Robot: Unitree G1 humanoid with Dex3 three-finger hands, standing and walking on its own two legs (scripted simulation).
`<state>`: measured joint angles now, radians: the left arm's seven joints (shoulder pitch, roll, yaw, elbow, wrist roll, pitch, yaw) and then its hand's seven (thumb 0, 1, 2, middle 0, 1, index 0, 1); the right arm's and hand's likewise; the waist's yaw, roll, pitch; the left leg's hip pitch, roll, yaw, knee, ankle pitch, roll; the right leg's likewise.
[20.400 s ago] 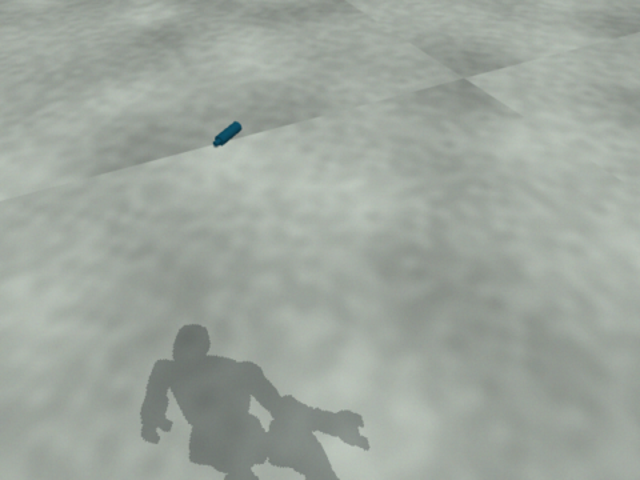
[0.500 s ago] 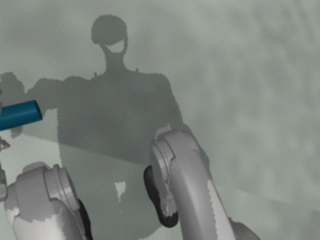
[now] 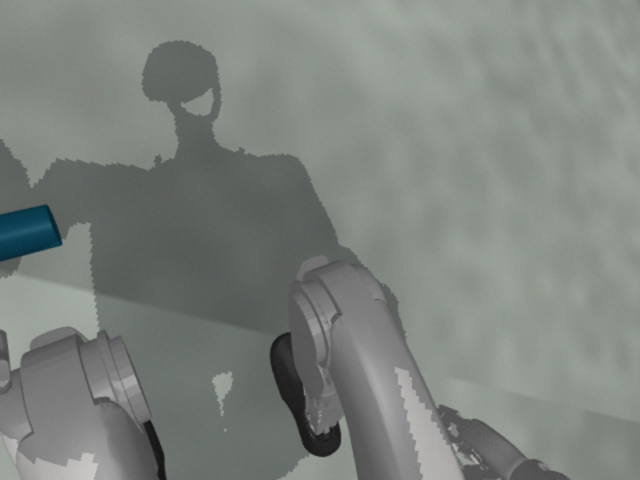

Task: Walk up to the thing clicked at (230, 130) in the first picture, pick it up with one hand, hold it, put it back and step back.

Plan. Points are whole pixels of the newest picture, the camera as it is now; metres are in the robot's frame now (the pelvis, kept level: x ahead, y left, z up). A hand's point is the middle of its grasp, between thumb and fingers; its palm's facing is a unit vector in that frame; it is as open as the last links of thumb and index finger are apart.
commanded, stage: rest palm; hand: left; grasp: from above
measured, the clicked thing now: out of the picture +0.43 +0.31 -0.27
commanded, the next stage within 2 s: close in 0.16 s
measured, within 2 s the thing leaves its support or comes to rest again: neither
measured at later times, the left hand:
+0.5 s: hand out of the picture +0.43 +0.29 -0.24, palm faces -0.39 -0.06 -0.92, open 13.7 cm
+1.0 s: hand out of the picture +0.42 +0.29 -0.25, palm faces -0.43 -0.10 -0.90, open 12.6 cm
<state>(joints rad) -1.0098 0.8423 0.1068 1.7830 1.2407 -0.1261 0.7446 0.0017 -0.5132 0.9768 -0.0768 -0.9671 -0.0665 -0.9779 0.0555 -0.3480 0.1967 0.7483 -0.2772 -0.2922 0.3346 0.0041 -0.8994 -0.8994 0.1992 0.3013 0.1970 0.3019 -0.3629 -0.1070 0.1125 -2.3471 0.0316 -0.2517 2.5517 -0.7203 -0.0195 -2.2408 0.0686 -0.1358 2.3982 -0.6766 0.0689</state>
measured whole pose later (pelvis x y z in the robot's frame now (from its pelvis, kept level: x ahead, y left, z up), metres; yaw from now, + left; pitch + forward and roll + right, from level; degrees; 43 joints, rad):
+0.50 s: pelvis +0.00 +0.00 +0.00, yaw -1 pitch +26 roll -13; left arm -0.98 0.86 0.03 1.75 1.28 -0.20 0.78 0.00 -0.42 0.92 -0.13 -0.97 -0.13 -0.97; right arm 0.06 -0.33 0.24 0.75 -0.29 -0.29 0.32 0.00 -0.89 -0.90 0.20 0.30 0.20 0.30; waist -0.35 -0.11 0.15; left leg -2.32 0.03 -0.28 2.55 -0.73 -0.03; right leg -2.21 0.07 -0.16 2.39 -0.67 0.06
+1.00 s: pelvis +0.00 +0.00 +0.00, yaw -1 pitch +25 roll -14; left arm -0.96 0.89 0.04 1.74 1.28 -0.25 0.73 0.00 -0.26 0.81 -0.24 -0.90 -0.25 -0.89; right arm 0.07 -0.33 0.28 0.72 -0.30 -0.28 0.31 0.00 -0.90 -0.90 0.20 0.30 0.20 0.30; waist -0.36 -0.13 0.17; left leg -2.31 0.03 -0.29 2.56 -0.73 -0.03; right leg -2.20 0.08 -0.16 2.39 -0.67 0.07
